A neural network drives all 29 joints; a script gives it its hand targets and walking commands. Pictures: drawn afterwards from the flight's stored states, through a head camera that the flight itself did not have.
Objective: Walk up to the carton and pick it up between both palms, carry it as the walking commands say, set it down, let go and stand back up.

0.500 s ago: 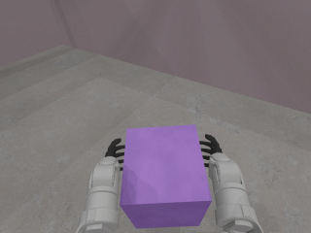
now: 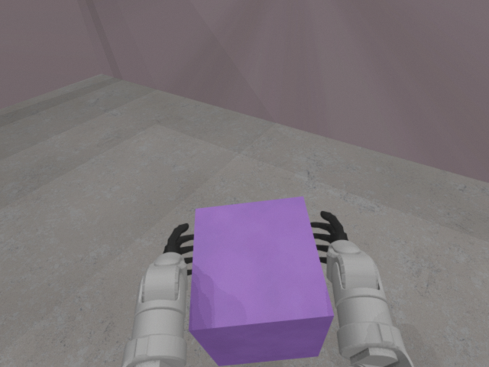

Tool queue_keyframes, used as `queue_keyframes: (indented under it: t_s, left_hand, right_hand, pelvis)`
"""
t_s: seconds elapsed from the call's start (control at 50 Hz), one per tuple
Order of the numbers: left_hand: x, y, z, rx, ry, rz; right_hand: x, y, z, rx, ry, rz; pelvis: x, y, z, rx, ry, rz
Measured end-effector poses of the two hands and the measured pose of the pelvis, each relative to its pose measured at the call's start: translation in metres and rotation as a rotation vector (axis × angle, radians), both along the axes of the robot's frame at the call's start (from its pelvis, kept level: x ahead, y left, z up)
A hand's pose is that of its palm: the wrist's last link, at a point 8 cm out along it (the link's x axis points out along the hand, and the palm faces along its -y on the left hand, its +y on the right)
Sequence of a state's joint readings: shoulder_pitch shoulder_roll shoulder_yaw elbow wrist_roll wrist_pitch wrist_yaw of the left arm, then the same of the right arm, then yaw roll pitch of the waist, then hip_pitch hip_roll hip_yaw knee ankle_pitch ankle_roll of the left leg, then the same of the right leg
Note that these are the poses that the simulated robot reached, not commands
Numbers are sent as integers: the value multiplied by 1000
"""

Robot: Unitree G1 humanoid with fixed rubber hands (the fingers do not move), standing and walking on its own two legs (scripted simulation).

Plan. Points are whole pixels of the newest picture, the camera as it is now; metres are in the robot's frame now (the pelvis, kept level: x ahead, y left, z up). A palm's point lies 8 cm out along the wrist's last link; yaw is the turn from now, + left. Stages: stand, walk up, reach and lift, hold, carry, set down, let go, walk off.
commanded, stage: hold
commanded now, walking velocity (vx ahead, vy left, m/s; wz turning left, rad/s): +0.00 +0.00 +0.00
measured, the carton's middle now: (259, 285) +0.30 -0.01 -0.03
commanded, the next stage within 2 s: carry in 0.36 s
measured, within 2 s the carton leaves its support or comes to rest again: neither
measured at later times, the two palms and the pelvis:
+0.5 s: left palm (173, 263) +0.29 +0.14 +0.05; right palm (338, 249) +0.30 -0.14 +0.07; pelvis -0.01 +0.00 +0.00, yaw +0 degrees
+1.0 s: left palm (156, 300) +0.21 +0.15 +0.07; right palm (352, 305) +0.20 -0.14 +0.07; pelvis -0.08 +0.04 -0.02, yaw -3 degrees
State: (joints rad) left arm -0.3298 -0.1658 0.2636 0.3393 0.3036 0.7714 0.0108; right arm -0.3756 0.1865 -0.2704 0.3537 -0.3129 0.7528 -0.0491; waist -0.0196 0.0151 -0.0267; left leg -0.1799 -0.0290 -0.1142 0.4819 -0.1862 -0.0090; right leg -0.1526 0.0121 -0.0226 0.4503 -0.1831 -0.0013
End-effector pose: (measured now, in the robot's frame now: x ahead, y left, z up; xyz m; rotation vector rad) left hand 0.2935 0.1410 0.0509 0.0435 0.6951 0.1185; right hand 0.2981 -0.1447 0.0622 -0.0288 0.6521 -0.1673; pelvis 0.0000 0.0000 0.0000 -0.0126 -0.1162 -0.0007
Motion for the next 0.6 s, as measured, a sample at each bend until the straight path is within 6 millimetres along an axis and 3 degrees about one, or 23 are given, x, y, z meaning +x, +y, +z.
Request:
queue_keyframes:
  t_s: [0.44,0.6]
  left_hand:
    - [-1,0,-1,2,0,2]
    - [-3,8,16,-46,-73,22]
  right_hand:
    - [0,0,-1,-3,-5,3]
    - [-3,8,22,30,-88,-30]
  pelvis:
    - [-1,0,-2,2,6,0]
    - [-14,10,-8,3,51,9]
